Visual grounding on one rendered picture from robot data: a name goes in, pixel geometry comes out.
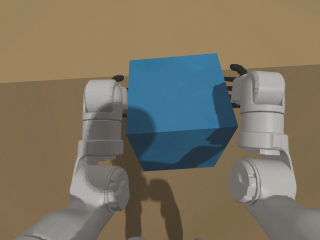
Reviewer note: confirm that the robot left forearm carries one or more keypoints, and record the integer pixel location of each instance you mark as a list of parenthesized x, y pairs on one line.
[(104, 101)]

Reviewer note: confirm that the robot left upper arm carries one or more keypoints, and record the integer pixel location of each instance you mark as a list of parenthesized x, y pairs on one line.
[(97, 193)]

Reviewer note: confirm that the right robot hand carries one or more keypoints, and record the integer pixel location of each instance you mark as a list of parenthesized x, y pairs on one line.
[(241, 71)]

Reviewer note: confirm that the left robot hand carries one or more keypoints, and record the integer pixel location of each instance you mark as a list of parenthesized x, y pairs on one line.
[(119, 78)]

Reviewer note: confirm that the carton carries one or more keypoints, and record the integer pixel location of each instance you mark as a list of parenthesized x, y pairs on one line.
[(180, 114)]

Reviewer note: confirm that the robot right upper arm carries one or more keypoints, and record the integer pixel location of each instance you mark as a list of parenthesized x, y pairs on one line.
[(267, 189)]

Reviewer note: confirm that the robot right forearm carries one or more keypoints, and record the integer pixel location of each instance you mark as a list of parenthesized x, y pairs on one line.
[(261, 97)]

